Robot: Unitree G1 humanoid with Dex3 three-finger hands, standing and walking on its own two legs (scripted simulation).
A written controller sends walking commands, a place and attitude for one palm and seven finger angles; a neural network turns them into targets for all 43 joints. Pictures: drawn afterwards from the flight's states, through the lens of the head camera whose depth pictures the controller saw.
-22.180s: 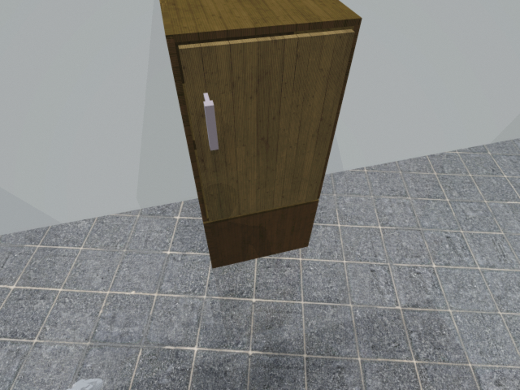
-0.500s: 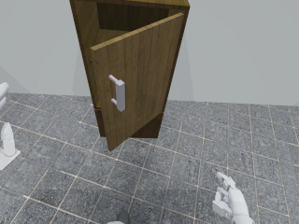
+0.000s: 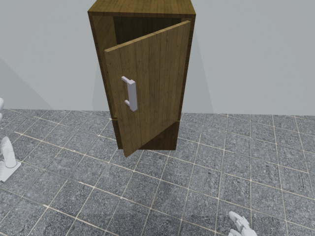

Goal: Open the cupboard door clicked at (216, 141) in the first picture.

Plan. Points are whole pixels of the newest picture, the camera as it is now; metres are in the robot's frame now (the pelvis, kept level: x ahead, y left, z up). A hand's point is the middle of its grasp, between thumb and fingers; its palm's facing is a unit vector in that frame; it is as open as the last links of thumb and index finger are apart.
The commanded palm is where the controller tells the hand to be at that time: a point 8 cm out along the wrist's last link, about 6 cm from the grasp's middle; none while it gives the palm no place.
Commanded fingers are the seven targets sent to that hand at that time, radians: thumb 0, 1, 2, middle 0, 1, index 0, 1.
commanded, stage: stop stepping back and stand still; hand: left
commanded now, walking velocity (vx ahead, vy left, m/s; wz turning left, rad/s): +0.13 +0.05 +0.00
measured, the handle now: (129, 93) +0.59 +0.12 +0.03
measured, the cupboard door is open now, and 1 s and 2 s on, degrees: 44 44 44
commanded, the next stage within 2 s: let the arm hang, fingers relaxed in 0.10 s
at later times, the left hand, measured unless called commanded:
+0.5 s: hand out of the picture +0.06 +0.18 -0.16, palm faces +0.15 -0.97 -0.18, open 6.9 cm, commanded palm none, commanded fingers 0.00 0.90 0.90 -0.20 -0.30 -0.20 -0.30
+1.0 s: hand out of the picture -0.03 +0.19 -0.16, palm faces +0.11 -0.97 -0.20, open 7.4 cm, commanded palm none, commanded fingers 0.00 0.90 0.90 -0.20 -0.30 -0.20 -0.30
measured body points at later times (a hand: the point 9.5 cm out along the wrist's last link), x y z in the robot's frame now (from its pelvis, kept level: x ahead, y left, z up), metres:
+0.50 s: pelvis -0.01 +0.00 +0.00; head +0.00 +0.01 +0.45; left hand +0.05 +0.23 -0.14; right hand +0.09 -0.22 -0.14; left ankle +0.02 +0.14 -0.73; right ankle +0.01 -0.08 -0.73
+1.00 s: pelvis -0.01 +0.02 +0.01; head +0.00 +0.01 +0.46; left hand -0.04 +0.24 -0.14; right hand -0.03 -0.19 -0.15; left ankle +0.02 +0.14 -0.73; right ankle +0.01 -0.08 -0.73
